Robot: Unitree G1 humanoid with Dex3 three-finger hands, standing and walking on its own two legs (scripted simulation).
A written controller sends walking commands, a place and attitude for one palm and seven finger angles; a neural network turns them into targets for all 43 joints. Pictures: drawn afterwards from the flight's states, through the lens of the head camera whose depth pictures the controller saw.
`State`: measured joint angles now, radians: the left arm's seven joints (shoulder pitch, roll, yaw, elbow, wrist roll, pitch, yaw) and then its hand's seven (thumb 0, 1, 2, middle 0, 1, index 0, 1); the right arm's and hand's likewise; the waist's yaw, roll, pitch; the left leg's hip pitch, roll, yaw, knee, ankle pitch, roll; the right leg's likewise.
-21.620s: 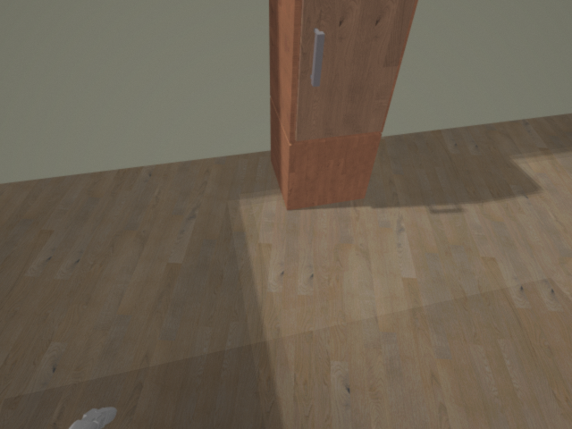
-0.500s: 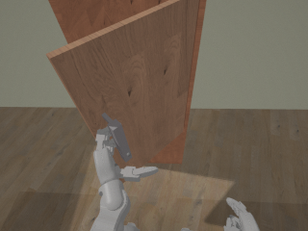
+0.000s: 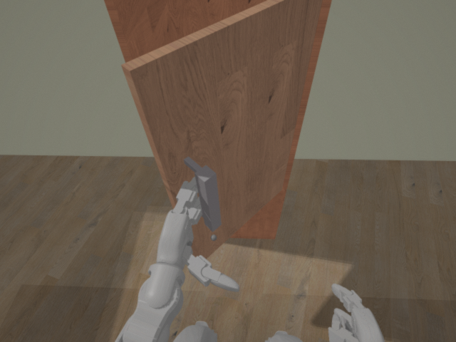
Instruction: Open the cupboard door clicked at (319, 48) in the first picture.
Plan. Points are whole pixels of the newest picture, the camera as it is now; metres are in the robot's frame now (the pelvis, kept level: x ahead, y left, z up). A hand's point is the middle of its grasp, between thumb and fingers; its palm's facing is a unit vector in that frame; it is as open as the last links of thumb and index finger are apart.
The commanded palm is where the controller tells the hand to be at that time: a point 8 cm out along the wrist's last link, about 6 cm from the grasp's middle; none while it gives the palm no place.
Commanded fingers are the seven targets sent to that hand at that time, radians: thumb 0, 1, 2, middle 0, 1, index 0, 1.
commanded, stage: slide the hand sideways off the handle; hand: left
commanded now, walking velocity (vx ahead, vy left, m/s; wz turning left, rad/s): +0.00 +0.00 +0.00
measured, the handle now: (202, 195) +0.36 +0.07 +0.06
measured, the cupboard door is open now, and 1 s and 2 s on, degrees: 46 46 46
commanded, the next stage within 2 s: draw the hand back to the body in 0.98 s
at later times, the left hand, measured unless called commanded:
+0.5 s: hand (195, 252) +0.25 +0.07 +0.07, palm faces -0.03 -1.00 +0.02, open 16.3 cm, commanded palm +0.22 +0.12 +0.06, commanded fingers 0.00 -0.50 0.30 -0.15 -0.30 -0.15 -0.30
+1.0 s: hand (170, 278) +0.21 +0.10 +0.06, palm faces -0.01 -1.00 -0.04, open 16.3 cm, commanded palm +0.18 +0.16 +0.06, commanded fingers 0.00 -0.50 0.30 -0.15 -0.30 -0.15 -0.30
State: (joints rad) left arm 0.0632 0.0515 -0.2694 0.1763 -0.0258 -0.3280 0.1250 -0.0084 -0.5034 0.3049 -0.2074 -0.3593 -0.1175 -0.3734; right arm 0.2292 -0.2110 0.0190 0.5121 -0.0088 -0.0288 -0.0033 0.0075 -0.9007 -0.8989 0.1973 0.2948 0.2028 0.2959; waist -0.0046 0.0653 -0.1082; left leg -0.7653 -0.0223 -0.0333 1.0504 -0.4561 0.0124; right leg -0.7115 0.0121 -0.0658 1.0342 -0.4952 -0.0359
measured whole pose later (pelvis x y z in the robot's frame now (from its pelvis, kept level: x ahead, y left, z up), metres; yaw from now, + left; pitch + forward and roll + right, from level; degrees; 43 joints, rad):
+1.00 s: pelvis +0.03 -0.02 -0.01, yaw +0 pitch +13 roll +0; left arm 0.61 0.13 -0.08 -0.27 -0.11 -0.34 -0.06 -0.01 -0.50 0.31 -0.15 -0.30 -0.15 -0.30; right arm 0.27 -0.22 0.01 0.40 0.01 -0.04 -0.02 0.01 -0.90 -0.90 0.20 0.29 0.20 0.30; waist 0.01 0.04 -0.16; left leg -0.83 -0.01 -0.04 1.12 -0.53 -0.01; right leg -0.78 0.03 -0.08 1.11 -0.57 -0.06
